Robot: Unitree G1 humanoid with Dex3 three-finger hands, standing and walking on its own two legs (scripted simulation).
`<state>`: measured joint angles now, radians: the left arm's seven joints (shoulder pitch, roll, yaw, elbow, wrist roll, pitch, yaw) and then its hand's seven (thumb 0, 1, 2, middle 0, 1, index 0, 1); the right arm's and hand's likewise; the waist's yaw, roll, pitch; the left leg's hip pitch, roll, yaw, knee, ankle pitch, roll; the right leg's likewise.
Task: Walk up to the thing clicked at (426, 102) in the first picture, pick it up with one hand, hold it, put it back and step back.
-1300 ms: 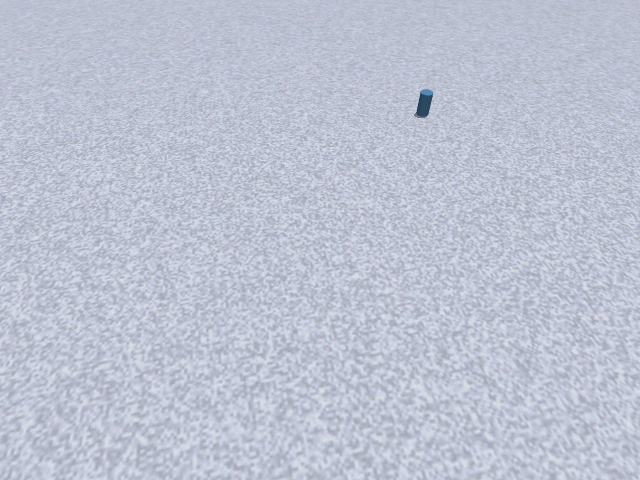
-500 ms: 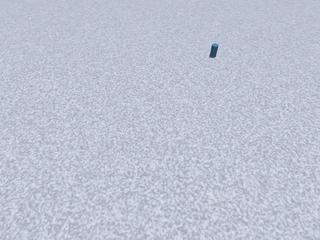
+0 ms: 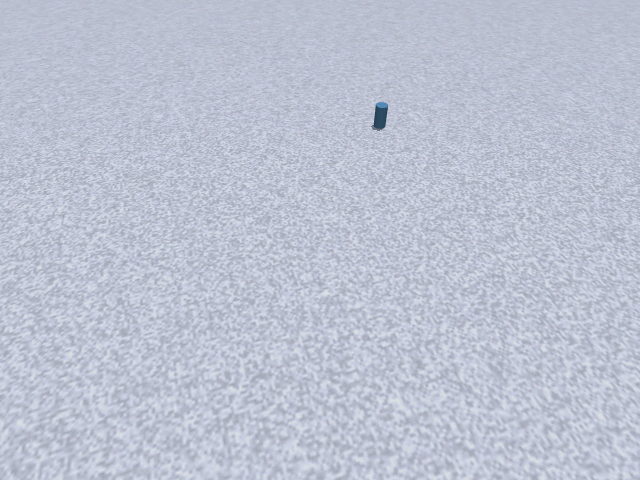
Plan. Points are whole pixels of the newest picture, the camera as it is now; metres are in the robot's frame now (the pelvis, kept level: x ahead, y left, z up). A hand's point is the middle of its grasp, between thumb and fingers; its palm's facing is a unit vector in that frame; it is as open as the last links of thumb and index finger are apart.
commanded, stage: walk up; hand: left
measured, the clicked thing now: (380, 115) +2.20 -0.40 -0.71
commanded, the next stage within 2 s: none
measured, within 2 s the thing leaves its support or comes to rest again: neither
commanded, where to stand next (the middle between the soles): +1.84 -0.52 m, yaw -16 degrees
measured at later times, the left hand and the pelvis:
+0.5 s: hand (241, 414) +0.26 +0.13 -0.13, palm faces -0.11 -0.93 -0.35, open 7.4 cm; pelvis +0.23 -0.14 +0.00, yaw -11 degrees
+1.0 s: hand (297, 194) +0.77 +0.05 -0.13, palm faces -0.32 -0.88 -0.36, open 7.4 cm; pelvis +0.56 -0.18 +0.00, yaw -16 degrees
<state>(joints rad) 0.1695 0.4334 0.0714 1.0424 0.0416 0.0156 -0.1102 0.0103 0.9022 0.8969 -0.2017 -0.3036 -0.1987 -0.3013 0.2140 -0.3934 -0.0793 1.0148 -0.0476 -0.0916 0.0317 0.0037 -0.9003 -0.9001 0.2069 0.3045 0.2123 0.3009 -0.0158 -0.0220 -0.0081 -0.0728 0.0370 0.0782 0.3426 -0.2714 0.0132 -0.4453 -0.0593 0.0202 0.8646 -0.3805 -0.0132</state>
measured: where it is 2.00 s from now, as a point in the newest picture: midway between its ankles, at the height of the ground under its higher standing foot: (399, 260)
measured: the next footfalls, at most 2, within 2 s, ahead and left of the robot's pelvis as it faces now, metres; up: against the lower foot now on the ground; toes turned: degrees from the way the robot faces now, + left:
right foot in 0.18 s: +0.21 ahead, -0.23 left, +0.00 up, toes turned -11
left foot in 0.68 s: +0.57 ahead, -0.05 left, +0.00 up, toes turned -7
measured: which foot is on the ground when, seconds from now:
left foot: down 0.00-0.22, up 0.24-0.66, down 0.68-1.00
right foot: up 0.00-0.16, down 0.18-0.72, up 0.74-1.00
